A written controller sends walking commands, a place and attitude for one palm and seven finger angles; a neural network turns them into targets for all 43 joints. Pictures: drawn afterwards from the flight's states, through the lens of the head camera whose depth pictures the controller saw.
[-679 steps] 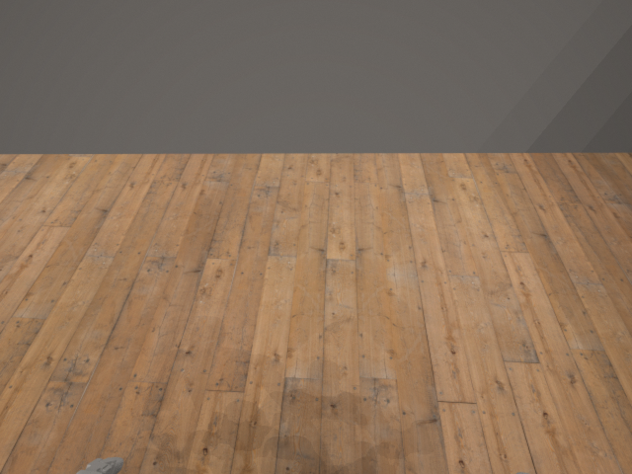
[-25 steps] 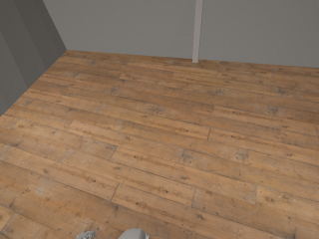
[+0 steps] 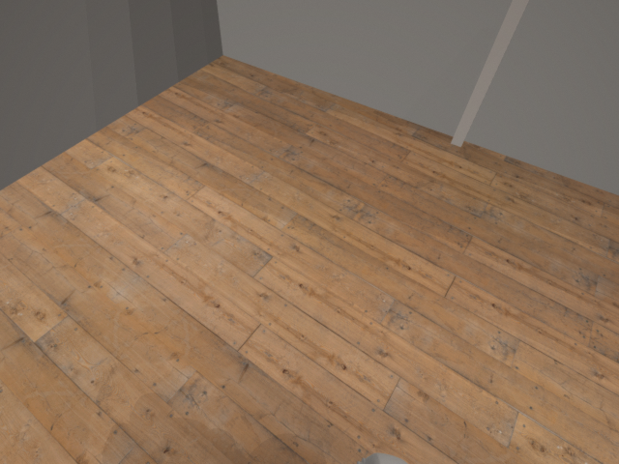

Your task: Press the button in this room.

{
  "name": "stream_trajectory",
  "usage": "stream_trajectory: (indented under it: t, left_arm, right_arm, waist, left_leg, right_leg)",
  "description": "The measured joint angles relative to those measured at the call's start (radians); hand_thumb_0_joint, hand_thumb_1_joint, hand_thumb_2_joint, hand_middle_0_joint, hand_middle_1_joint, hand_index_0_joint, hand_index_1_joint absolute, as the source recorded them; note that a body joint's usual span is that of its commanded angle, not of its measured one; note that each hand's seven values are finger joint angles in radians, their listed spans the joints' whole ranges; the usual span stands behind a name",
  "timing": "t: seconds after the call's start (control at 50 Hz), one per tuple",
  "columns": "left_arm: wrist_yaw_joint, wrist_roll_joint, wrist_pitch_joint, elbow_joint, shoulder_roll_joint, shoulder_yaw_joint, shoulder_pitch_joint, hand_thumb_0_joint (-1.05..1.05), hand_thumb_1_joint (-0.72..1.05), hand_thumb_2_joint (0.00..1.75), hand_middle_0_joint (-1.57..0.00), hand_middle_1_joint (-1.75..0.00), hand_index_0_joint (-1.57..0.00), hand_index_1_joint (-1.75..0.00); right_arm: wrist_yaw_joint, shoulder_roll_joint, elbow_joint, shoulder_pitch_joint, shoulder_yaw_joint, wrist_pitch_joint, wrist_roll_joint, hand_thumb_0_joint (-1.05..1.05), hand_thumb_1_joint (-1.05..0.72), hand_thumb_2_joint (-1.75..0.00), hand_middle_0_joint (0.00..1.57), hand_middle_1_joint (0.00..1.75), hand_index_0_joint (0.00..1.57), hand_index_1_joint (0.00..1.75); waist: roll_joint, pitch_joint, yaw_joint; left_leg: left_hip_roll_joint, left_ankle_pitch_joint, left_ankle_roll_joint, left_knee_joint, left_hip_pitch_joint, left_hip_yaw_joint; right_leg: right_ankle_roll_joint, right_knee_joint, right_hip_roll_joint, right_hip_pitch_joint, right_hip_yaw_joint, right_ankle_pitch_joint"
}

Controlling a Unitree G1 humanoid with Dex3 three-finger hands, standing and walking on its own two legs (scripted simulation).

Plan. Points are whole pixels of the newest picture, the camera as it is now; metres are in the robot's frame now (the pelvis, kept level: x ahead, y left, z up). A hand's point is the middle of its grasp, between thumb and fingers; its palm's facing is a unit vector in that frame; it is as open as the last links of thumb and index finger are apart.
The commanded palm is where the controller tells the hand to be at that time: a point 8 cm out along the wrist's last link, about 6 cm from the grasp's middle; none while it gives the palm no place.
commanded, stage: turn or walk to find it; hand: left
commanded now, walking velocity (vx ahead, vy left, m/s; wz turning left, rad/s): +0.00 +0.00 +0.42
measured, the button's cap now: out of the picture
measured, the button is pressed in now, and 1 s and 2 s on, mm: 0 0 0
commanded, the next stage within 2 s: none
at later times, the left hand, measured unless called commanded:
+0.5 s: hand out of the picture +0.01 +0.14 -0.14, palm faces +0.24 -0.93 -0.28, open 7.3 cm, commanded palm none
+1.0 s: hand out of the picture -0.10 +0.18 -0.17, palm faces +0.46 -0.85 -0.26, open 7.4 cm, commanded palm none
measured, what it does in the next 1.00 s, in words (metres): steps on the spot, turning left: right foot, then left foot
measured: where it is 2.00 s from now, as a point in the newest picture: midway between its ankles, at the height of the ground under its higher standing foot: outside the picture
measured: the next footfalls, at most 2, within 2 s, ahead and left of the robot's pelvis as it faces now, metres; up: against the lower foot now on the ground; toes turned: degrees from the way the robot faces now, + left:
right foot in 0.26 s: +0.03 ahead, -0.13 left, +0.00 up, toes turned +2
left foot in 0.76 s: -0.07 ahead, +0.09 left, +0.00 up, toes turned +25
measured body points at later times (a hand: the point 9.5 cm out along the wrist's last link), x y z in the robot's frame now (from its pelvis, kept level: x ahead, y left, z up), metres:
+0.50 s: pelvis -0.02 -0.06 +0.00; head +0.01 -0.09 +0.45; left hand -0.01 +0.19 -0.12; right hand +0.07 -0.31 -0.16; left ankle -0.09 +0.10 -0.64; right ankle -0.01 -0.14 -0.74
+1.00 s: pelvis -0.06 -0.04 +0.00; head -0.04 -0.02 +0.45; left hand -0.13 +0.22 -0.15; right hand +0.14 -0.22 -0.14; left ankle -0.10 +0.08 -0.74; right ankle -0.01 -0.16 -0.69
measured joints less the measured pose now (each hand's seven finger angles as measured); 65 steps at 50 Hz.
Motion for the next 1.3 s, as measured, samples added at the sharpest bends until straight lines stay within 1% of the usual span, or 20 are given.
stream_trajectory:
  t: [0.12,0.2,0.26,0.3,0.34,0.4,0.46,0.56,0.68,0.74,0.76,0.82,0.9,0.98,1.06,1.1,1.14,1.18,1.24,1.3]
  left_arm:
    - [0.002,-0.002,-0.006,-0.027,-0.018,-0.007,-0.020,0.00,0.91,0.89,-0.20,-0.30,-0.20,-0.30]
    - [0.003,-0.007,-0.017,-0.047,-0.040,-0.017,-0.046,0.00,0.91,0.89,-0.20,-0.30,-0.20,-0.30]
    - [0.004,-0.008,-0.040,-0.065,-0.057,-0.026,-0.057,0.00,0.91,0.89,-0.20,-0.30,-0.20,-0.30]
    - [0.006,-0.001,-0.055,-0.071,-0.080,-0.033,-0.061,0.00,0.91,0.89,-0.20,-0.30,-0.20,-0.30]
    - [0.008,0.000,-0.060,-0.081,-0.093,-0.036,-0.051,0.00,0.91,0.89,-0.20,-0.30,-0.20,-0.30]
    - [0.011,0.000,-0.059,-0.079,-0.109,-0.041,-0.037,0.00,0.91,0.89,-0.21,-0.30,-0.20,-0.30]
    - [0.012,0.001,-0.061,-0.070,-0.116,-0.043,-0.026,0.00,0.91,0.89,-0.21,-0.30,-0.20,-0.30]
    - [0.013,0.006,-0.064,-0.057,-0.104,-0.036,-0.013,0.00,0.92,0.89,-0.21,-0.30,-0.20,-0.30]
    - [0.008,0.012,-0.059,-0.035,-0.070,-0.027,0.004,0.00,0.91,0.89,-0.21,-0.30,-0.20,-0.30]
    - [0.008,0.008,-0.050,-0.020,-0.046,-0.017,0.018,0.00,0.91,0.89,-0.21,-0.30,-0.20,-0.30]
    - [0.007,0.004,-0.043,-0.018,-0.038,-0.013,0.026,0.00,0.91,0.89,-0.21,-0.30,-0.20,-0.30]
    - [0.010,0.001,-0.008,-0.003,-0.006,-0.004,0.022,0.00,0.91,0.89,-0.21,-0.30,-0.20,-0.30]
    - [0.002,-0.001,0.002,-0.002,-0.001,-0.002,0.001,0.00,0.91,0.89,-0.20,-0.30,-0.20,-0.30]
    - [-0.003,-0.004,-0.008,-0.029,-0.014,-0.009,-0.020,0.00,0.91,0.89,-0.20,-0.30,-0.20,-0.30]
    - [-0.002,-0.007,-0.020,-0.053,-0.034,-0.018,-0.042,0.00,0.91,0.89,-0.20,-0.30,-0.20,-0.30]
    - [-0.003,-0.007,-0.034,-0.066,-0.043,-0.023,-0.044,0.00,0.91,0.89,-0.20,-0.30,-0.20,-0.30]
    - [0.000,0.001,-0.052,-0.072,-0.063,-0.029,-0.045,0.00,0.91,0.89,-0.20,-0.30,-0.20,-0.30]
    - [0.002,0.003,-0.061,-0.081,-0.080,-0.034,-0.041,0.00,0.91,0.89,-0.20,-0.30,-0.20,-0.30]
    - [0.006,0.004,-0.058,-0.082,-0.098,-0.038,-0.027,0.00,0.91,0.89,-0.21,-0.30,-0.20,-0.30]
    - [0.010,0.007,-0.053,-0.072,-0.104,-0.039,-0.018,0.00,0.91,0.89,-0.21,-0.30,-0.20,-0.30]
  right_arm:
    - [0.003,0.004,-0.004,0.010,-0.005,0.003,-0.002,0.00,-0.91,-0.89,0.20,0.30,0.20,0.30]
    - [0.005,-0.005,-0.004,0.022,-0.014,0.010,-0.007,0.00,-0.91,-0.89,0.20,0.30,0.21,0.30]
    - [0.006,-0.018,-0.001,0.040,-0.025,0.018,-0.002,0.00,-0.91,-0.89,0.20,0.30,0.21,0.30]
    - [0.006,-0.033,0.008,0.047,-0.036,0.029,0.002,0.00,-0.91,-0.89,0.20,0.30,0.20,0.30]
    - [0.008,-0.041,0.017,0.056,-0.044,0.045,-0.001,0.00,-0.91,-0.89,0.20,0.30,0.20,0.30]
    - [0.016,-0.055,0.026,0.063,-0.054,0.052,-0.005,0.01,-0.91,-0.89,0.20,0.30,0.20,0.30]
    - [0.019,-0.062,0.034,0.073,-0.056,0.053,-0.006,0.00,-0.91,-0.89,0.19,0.30,0.20,0.30]
    - [0.018,-0.061,0.051,0.070,-0.050,0.061,-0.004,0.00,-0.91,-0.89,0.19,0.30,0.20,0.30]
    - [0.015,-0.052,0.045,0.019,-0.031,0.050,0.006,0.01,-0.91,-0.89,0.19,0.30,0.20,0.30]
    - [0.015,-0.046,0.023,-0.004,-0.023,0.030,0.007,0.01,-0.91,-0.89,0.19,0.30,0.20,0.30]
    - [0.016,-0.047,0.014,-0.008,-0.021,0.020,0.005,0.01,-0.91,-0.89,0.19,0.30,0.20,0.30]
    - [0.012,-0.021,0.000,-0.027,-0.014,0.003,-0.001,0.00,-0.91,-0.89,0.19,0.30,0.20,0.30]
    - [0.002,-0.009,-0.005,-0.025,-0.005,0.002,-0.004,0.00,-0.91,-0.89,0.20,0.30,0.20,0.30]
    - [0.004,-0.009,-0.004,-0.021,-0.005,0.005,-0.004,0.00,-0.91,-0.89,0.20,0.30,0.20,0.30]
    - [0.007,-0.016,-0.007,-0.012,-0.013,0.015,-0.007,0.00,-0.91,-0.89,0.20,0.30,0.20,0.30]
    - [0.008,-0.021,-0.009,-0.002,-0.019,0.020,-0.005,0.00,-0.91,-0.89,0.20,0.30,0.21,0.30]
    - [0.009,-0.036,-0.008,0.005,-0.031,0.027,0.001,0.00,-0.91,-0.89,0.20,0.30,0.20,0.30]
    - [0.009,-0.045,-0.003,0.015,-0.040,0.041,0.000,0.00,-0.91,-0.89,0.20,0.30,0.20,0.30]
    - [0.017,-0.058,0.010,0.024,-0.051,0.052,-0.002,0.00,-0.91,-0.89,0.20,0.30,0.20,0.30]
    - [0.022,-0.061,0.017,0.038,-0.054,0.054,-0.004,0.00,-0.91,-0.89,0.20,0.30,0.20,0.30]
  waist:
    - [0.022,-0.011,-0.016]
    - [0.044,-0.008,-0.037]
    - [0.064,-0.011,-0.043]
    - [0.095,-0.002,-0.048]
    - [0.090,-0.003,-0.045]
    - [0.091,0.003,-0.049]
    - [0.085,0.005,-0.052]
    - [0.065,0.013,-0.041]
    - [0.039,0.028,-0.010]
    - [0.027,0.023,-0.006]
    - [0.028,0.016,-0.005]
    - [-0.010,0.019,0.005]
    - [0.001,0.009,0.001]
    - [0.020,0.005,-0.007]
    - [0.044,0.004,-0.023]
    - [0.054,-0.001,-0.028]
    - [0.085,0.005,-0.032]
    - [0.092,0.009,-0.034]
    - [0.092,0.012,-0.033]
    - [0.083,0.013,-0.040]
  left_leg:
    - [-0.020,0.039,-0.004,-0.040,-0.010,-0.037]
    - [-0.027,0.042,-0.020,-0.012,-0.045,-0.070]
    - [-0.035,0.025,-0.043,0.047,-0.089,-0.097]
    - [-0.034,-0.088,-0.047,0.172,-0.138,-0.113]
    - [-0.048,-0.177,-0.048,0.375,-0.204,-0.103]
    - [-0.029,-0.139,-0.063,0.599,-0.267,-0.084]
    - [0.004,-0.103,-0.084,0.664,-0.275,-0.075]
    - [0.043,-0.141,-0.102,0.563,-0.216,-0.057]
    - [0.045,-0.192,-0.090,0.310,-0.108,-0.001]
    - [0.038,-0.089,-0.075,0.119,-0.031,0.034]
    - [0.039,-0.027,-0.055,0.063,-0.013,0.032]
    - [0.019,-0.055,-0.025,0.092,-0.024,0.034]
    - [0.012,-0.026,-0.023,0.036,-0.010,0.000]
    - [0.004,0.010,-0.023,-0.002,-0.010,-0.032]
    - [-0.003,0.016,-0.037,0.013,-0.036,-0.064]
    - [-0.008,0.006,-0.050,0.048,-0.062,-0.080]
    - [-0.006,-0.066,-0.057,0.140,-0.106,-0.103]
    - [-0.026,-0.182,-0.052,0.333,-0.174,-0.105]
    - [-0.024,-0.167,-0.056,0.584,-0.251,-0.083]
    - [0.002,-0.133,-0.072,0.644,-0.260,-0.061]
  right_leg:
    - [0.011,-0.107,0.015,0.044,0.027,-0.015]
    - [0.001,-0.282,0.039,0.118,0.027,-0.029]
    - [-0.018,-0.485,0.055,0.203,0.010,0.083]
    - [-0.078,-0.478,0.064,0.206,-0.021,0.089]
    - [-0.112,-0.485,0.049,0.215,-0.039,0.084]
    - [-0.122,-0.530,0.036,0.244,-0.068,0.105]
    - [-0.124,-0.557,0.023,0.260,-0.098,0.118]
    - [-0.124,-0.562,-0.002,0.262,-0.143,0.120]
    - [-0.108,-0.520,-0.037,0.236,-0.186,0.108]
    - [-0.088,-0.463,-0.055,0.212,-0.212,0.086]
    - [-0.079,-0.425,-0.061,0.193,-0.218,0.070]
    - [-0.034,-0.216,-0.045,0.109,-0.110,-0.100]
    - [-0.009,-0.051,-0.007,0.037,-0.028,-0.066]
    - [0.001,-0.110,0.010,0.045,0.005,-0.049]
    - [-0.001,-0.276,0.029,0.108,0.010,-0.030]
    - [-0.003,-0.420,0.039,0.169,0.000,0.050]
    - [-0.058,-0.463,0.051,0.188,-0.026,0.097]
    - [-0.095,-0.455,0.038,0.192,-0.050,0.090]
    - [-0.105,-0.495,0.023,0.218,-0.075,0.106]
    - [-0.103,-0.530,0.009,0.234,-0.101,0.124]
